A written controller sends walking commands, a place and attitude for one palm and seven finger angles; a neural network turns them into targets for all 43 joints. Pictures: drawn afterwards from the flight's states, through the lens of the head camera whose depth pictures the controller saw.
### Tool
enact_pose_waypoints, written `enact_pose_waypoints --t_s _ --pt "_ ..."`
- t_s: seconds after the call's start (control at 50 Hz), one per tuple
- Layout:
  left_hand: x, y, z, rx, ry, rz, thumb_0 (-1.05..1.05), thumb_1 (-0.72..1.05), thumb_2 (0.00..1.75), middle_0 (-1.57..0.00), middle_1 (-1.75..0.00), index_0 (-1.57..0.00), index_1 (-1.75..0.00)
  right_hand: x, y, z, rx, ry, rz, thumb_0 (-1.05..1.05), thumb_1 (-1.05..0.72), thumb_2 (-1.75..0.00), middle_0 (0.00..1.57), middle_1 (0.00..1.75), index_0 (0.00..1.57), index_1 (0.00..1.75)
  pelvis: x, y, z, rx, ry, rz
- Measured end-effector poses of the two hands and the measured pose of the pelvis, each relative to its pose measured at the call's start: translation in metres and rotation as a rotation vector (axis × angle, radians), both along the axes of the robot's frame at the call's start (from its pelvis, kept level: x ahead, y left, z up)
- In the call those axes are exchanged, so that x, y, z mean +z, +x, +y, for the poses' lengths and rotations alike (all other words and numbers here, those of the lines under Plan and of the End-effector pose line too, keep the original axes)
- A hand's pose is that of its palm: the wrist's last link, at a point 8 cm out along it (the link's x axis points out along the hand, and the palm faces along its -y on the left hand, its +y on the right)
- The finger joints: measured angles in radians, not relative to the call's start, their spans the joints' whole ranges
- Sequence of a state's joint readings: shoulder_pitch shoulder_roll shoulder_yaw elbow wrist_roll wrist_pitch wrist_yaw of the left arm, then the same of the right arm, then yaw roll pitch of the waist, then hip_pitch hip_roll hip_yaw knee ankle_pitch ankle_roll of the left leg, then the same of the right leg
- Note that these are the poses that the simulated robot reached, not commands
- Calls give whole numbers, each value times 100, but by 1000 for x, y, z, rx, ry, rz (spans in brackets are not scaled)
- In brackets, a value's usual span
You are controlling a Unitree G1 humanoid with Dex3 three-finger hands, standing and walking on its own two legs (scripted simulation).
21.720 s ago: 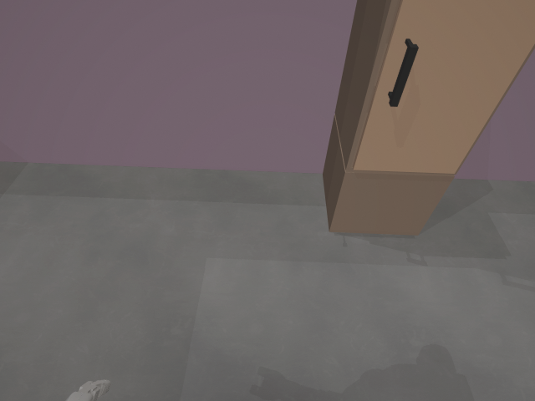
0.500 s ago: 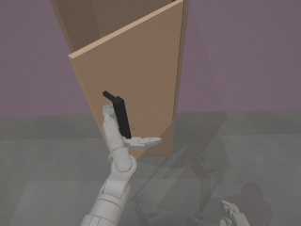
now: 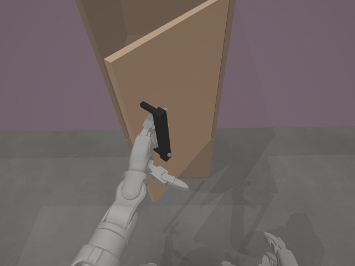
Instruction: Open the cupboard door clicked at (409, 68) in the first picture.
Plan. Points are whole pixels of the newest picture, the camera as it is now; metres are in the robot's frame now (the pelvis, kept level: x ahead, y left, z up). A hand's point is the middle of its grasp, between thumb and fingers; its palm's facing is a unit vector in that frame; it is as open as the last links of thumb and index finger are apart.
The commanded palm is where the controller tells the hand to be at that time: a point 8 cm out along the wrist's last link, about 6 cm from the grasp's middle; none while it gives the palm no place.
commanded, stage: slide the hand sideways off the handle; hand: left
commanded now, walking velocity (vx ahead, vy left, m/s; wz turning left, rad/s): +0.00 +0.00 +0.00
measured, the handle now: (156, 133) +0.40 +0.07 +0.08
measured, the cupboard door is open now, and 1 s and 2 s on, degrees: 52 50 50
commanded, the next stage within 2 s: draw the hand back to the body in 0.96 s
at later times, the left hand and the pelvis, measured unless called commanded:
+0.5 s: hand (157, 166) +0.31 +0.06 +0.08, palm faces -0.03 -1.00 +0.00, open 16.2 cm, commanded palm +0.27 +0.13 +0.07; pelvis +0.02 -0.01 +0.01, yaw -1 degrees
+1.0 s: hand (123, 191) +0.25 +0.13 +0.07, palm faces +0.04 -1.00 -0.04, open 16.3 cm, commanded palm +0.23 +0.18 +0.07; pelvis +0.03 -0.02 +0.00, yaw +1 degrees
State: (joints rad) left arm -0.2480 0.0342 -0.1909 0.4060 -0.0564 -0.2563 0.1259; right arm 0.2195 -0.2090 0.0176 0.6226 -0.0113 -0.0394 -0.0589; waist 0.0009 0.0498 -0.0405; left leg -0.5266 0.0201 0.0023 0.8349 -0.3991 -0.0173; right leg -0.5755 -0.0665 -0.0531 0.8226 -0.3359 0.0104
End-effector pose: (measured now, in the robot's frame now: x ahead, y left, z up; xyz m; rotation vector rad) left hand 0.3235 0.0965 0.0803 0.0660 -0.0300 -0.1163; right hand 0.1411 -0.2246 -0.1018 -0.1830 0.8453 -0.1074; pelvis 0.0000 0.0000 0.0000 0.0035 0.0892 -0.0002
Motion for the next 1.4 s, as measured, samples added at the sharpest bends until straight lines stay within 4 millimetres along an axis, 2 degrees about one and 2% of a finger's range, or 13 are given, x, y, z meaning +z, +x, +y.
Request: enact_pose_waypoints --t_s 0.1,0.24,0.48,0.76,0.96,1.04,1.14,1.26,1.4 --pt "1 -3 -6 56 -121 36 -2 -50 30 -17 -33 -15 -33 7 -5 2 1 18 -19 1 -90 -90 20 29 20 30 4 2 2 -18 12 -1" --pt "-2 -20 1 90 -52 -12 -2 -50 30 -15 -31 -15 -31 14 0 0 23 29 -39 1 -90 -90 20 29 20 30 4 6 -4 -31 16 0" --pt "-3 -32 21 80 -61 21 -2 -50 30 -19 -32 -18 -32 23 34 -11 23 13 -95 1 -90 -90 20 29 20 30 7 17 -12 -22 11 3" --pt "-5 -64 49 114 -36 38 -2 -50 30 -19 -33 -18 -32 26 62 -14 47 19 -148 1 -90 -90 20 29 20 30 4 33 -21 -8 9 15" --pt "-7 -93 81 173 -21 45 -2 -50 30 -16 -31 -16 -31 23 64 -15 56 4 -174 1 -90 -90 20 29 20 30 -2 33 -19 7 1 25" --pt "-7 -94 82 138 -35 26 -2 -50 30 -15 -31 -15 -31 20 62 -14 62 -7 -185 1 -90 -90 20 29 20 30 -6 29 -16 14 -4 33" --pt "-6 -87 75 91 -48 11 -2 -50 30 -15 -30 -15 -31 18 57 -10 52 -7 -198 1 -90 -90 20 29 20 30 -9 25 -12 12 -6 37" --pt "11 -83 88 121 -12 0 -2 -50 30 -15 -30 -15 -31 22 50 -2 27 15 -207 1 -90 -90 20 29 20 30 -5 28 -8 0 -5 21" --pt "31 -98 108 159 -6 -10 -2 -50 30 -15 -30 -15 -30 32 53 7 44 27 -239 1 -90 -90 20 29 20 30 1 32 -4 2 -10 -5"
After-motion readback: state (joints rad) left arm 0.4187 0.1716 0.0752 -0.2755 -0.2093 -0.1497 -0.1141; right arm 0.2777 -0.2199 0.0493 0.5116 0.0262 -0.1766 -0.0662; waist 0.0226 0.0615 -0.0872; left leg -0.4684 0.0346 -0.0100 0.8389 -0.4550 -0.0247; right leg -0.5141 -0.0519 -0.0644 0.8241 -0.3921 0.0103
